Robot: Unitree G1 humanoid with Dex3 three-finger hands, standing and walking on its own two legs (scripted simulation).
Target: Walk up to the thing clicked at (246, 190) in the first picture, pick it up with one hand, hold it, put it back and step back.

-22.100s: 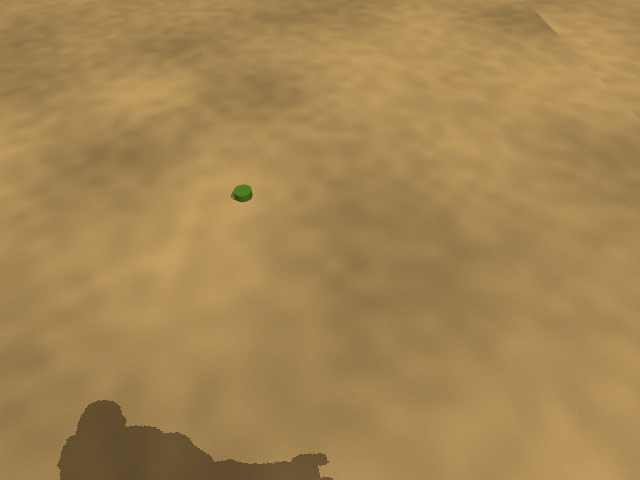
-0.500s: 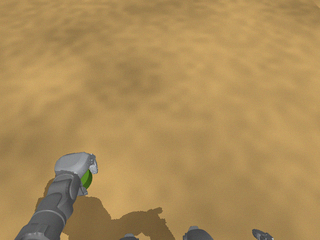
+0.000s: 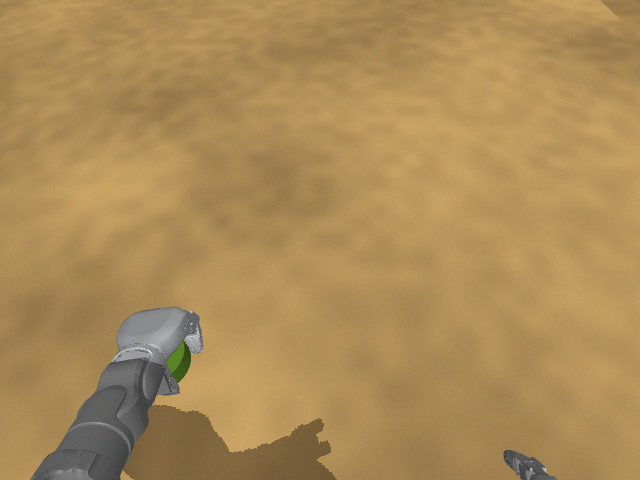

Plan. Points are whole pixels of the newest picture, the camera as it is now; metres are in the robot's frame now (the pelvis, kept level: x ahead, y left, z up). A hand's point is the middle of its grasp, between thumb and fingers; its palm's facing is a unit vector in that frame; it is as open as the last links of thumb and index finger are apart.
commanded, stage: hold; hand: left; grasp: from above
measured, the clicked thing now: (159, 359) +0.33 +0.25 -0.09
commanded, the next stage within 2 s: crouch in 1.50 s
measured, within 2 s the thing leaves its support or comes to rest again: neither
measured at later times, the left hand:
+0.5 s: hand (162, 367) +0.29 +0.22 -0.04, palm faces -0.46 -0.06 -0.88, open 8.2 cm
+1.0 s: hand (155, 373) +0.28 +0.22 -0.02, palm faces -0.44 -0.06 -0.90, open 8.2 cm
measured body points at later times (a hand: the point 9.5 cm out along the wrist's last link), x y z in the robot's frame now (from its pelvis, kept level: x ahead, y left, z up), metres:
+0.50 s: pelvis -0.01 +0.00 +0.01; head +0.01 -0.02 +0.46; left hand +0.31 +0.22 +0.01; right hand +0.12 -0.27 -0.11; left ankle +0.00 +0.11 -0.72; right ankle +0.01 -0.14 -0.72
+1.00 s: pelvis -0.02 -0.01 +0.01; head -0.01 -0.03 +0.46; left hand +0.29 +0.22 +0.03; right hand +0.13 -0.26 -0.10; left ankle +0.00 +0.12 -0.72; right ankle +0.01 -0.14 -0.72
